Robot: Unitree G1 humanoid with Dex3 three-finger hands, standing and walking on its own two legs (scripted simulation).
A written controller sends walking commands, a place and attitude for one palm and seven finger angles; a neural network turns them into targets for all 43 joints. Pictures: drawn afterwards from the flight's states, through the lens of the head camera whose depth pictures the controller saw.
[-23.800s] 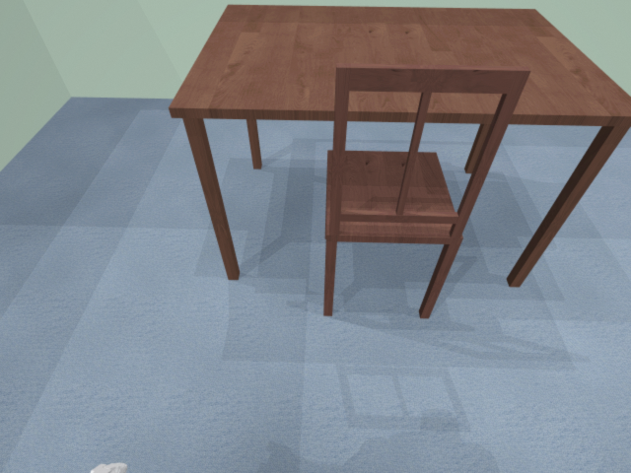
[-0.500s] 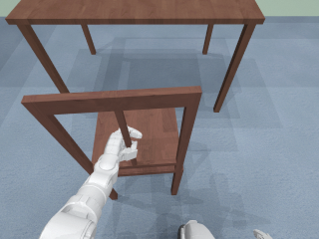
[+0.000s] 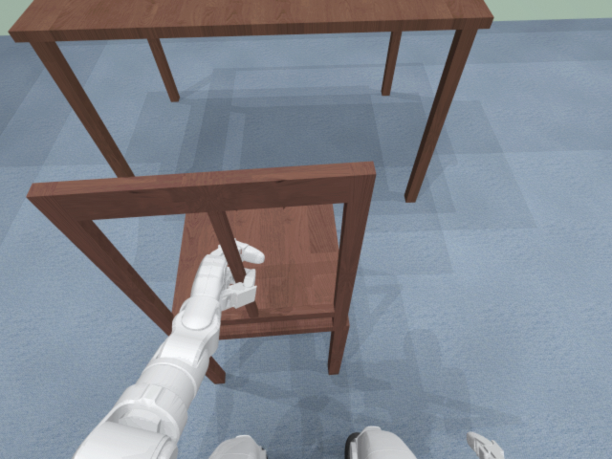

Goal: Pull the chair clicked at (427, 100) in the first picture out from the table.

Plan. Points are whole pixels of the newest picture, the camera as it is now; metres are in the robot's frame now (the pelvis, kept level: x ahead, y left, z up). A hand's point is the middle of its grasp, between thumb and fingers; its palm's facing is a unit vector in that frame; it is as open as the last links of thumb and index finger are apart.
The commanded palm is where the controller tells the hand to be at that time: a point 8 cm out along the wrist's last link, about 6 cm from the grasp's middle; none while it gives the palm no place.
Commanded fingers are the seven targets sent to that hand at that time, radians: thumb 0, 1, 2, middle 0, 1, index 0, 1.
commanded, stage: stop walking, hand still on the chair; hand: left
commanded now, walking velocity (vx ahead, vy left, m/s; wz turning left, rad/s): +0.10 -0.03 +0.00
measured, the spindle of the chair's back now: (238, 272) +0.38 +0.12 -0.05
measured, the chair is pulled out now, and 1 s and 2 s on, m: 0.53 0.54 0.54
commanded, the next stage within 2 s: open the thumb and straighten the fingers in 0.74 s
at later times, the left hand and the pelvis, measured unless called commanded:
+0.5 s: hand (248, 289) +0.35 +0.10 -0.04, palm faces -0.12 -0.98 -0.18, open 5.1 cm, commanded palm +0.33 +0.15 -0.03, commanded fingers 0.00 0.90 0.90 -0.50 -1.45 -0.50 -1.45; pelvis +0.05 +0.01 +0.01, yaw -1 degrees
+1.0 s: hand (243, 284) +0.35 +0.10 -0.04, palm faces -0.12 -0.98 -0.13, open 5.9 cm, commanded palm +0.34 +0.15 -0.02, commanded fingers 0.00 -0.19 0.38 -0.50 -1.45 -0.50 -1.45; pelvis +0.05 +0.01 +0.01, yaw +1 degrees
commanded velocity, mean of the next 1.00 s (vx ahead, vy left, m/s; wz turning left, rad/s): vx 0.00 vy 0.00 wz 0.00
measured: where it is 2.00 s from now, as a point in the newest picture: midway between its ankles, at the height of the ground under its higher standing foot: outside the picture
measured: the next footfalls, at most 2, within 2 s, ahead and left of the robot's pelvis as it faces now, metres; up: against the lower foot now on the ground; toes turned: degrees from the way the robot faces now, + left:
none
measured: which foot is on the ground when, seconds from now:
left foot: down 0.00-1.00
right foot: down 0.00-1.00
